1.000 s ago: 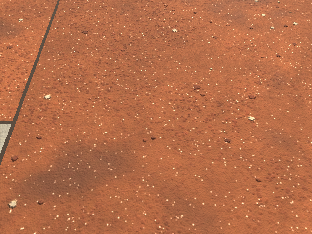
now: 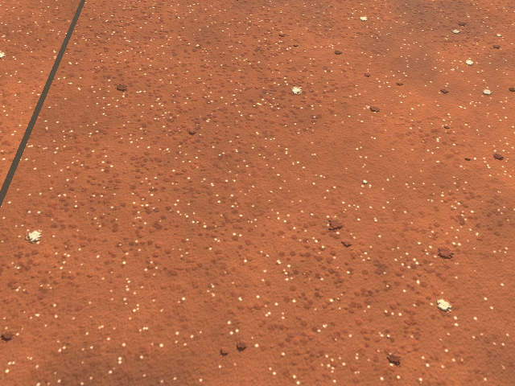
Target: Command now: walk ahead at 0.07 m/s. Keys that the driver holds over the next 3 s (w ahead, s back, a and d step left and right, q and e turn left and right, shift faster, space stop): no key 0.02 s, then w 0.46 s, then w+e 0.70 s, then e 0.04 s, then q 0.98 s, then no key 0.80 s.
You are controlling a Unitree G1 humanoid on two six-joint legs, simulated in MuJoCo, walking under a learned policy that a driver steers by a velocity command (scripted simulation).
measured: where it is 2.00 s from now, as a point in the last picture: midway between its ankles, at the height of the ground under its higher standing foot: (303, 299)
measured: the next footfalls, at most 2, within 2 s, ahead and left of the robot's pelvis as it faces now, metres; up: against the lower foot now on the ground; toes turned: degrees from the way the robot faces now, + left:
right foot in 0.14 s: +0.06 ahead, -0.13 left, +0.00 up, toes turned -1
left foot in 0.52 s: +0.22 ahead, +0.15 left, +0.00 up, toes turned +3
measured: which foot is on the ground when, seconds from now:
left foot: down 0.00-0.16, up 0.18-0.50, down 0.52-1.00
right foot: up 0.00-0.12, down 0.14-0.54, up 0.56-1.00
